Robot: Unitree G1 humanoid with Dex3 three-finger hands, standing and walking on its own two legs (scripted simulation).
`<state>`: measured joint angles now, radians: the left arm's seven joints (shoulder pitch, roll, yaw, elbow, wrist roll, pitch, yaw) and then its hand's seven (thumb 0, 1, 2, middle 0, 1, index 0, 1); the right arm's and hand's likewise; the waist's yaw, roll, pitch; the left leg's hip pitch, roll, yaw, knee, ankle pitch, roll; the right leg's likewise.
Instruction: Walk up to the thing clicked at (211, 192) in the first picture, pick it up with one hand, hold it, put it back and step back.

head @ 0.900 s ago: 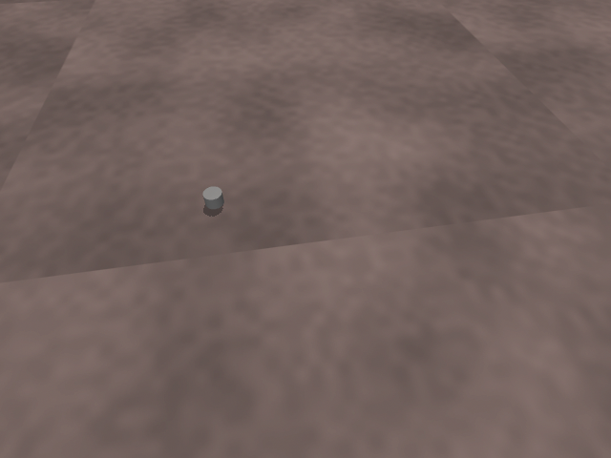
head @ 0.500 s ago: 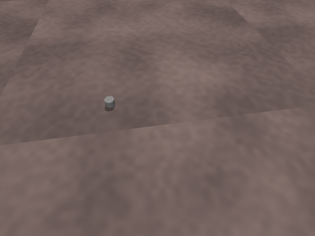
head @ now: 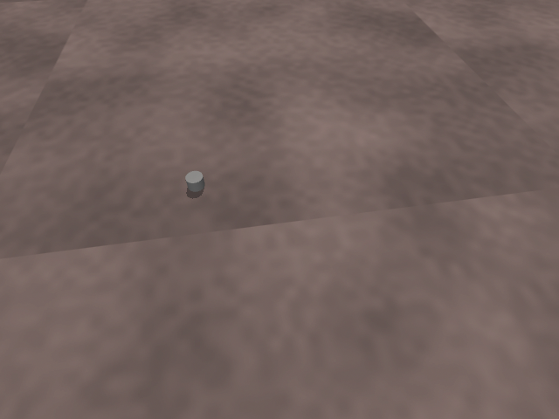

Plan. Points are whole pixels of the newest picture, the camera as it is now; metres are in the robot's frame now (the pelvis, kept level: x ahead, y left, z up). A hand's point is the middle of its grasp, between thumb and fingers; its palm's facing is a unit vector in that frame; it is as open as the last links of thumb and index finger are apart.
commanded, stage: stand
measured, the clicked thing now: (195, 181) +1.25 +0.41 -0.75
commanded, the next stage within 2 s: walk up in 0.22 s
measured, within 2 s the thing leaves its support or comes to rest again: neither
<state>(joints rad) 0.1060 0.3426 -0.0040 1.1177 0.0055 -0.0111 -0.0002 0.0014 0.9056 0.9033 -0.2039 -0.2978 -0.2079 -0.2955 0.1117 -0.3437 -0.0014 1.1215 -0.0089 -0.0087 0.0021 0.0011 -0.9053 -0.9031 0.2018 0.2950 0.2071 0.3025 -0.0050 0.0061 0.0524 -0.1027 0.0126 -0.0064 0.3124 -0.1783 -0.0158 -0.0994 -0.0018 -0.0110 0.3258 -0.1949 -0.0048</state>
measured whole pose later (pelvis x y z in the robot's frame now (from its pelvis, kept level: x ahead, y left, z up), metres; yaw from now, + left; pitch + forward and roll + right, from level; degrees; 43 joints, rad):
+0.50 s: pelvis -0.02 -0.02 -0.01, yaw +13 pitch -1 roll +1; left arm 0.04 0.37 0.08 0.82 0.04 0.04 -0.04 0.00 0.91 0.90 -0.20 -0.30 -0.21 -0.30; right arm 0.24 -0.40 -0.08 0.86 -0.03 0.06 0.01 0.00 -0.90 -0.90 0.20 0.30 0.21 0.30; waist -0.01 -0.03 0.15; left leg -0.43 0.00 0.01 0.95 -0.39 -0.01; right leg -0.20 -0.10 -0.22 0.56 -0.32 -0.03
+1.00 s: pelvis -0.01 -0.04 -0.04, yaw +35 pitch -1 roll -1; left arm 0.20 0.43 0.09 0.72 0.02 0.02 -0.02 0.00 0.91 0.90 -0.20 -0.30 -0.21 -0.30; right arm 0.33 -0.43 -0.06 0.67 -0.03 0.01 -0.03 0.00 -0.90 -0.90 0.21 0.30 0.21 0.30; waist -0.01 0.03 0.13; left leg -0.47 -0.06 -0.23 0.85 -0.38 -0.02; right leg -0.37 -0.01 -0.02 0.78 -0.38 -0.01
